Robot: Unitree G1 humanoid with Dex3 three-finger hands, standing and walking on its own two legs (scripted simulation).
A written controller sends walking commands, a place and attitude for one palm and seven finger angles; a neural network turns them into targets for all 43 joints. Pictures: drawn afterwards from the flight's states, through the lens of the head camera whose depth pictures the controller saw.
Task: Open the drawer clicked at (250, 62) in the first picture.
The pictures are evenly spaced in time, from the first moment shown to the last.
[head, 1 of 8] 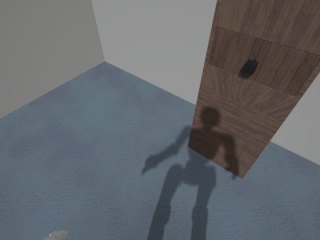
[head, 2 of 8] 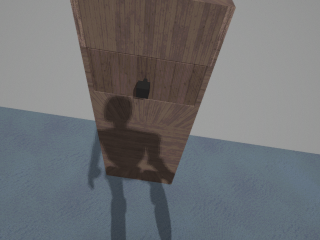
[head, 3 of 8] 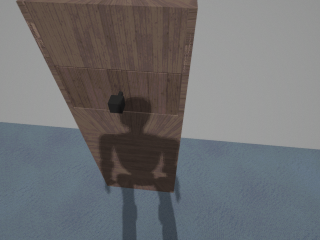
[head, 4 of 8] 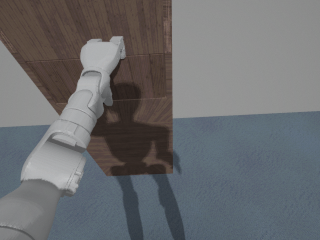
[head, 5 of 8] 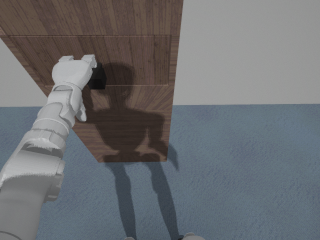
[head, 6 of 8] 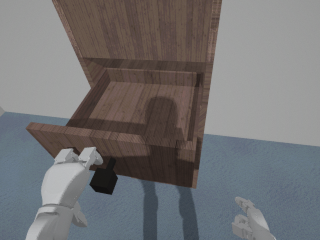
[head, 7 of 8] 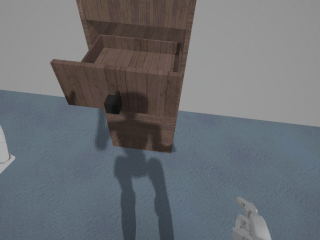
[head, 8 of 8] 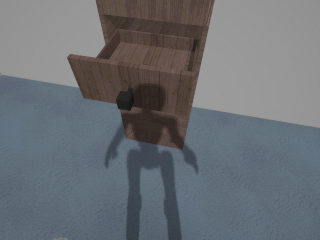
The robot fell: no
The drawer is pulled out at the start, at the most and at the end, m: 0.00 0.30 0.30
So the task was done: yes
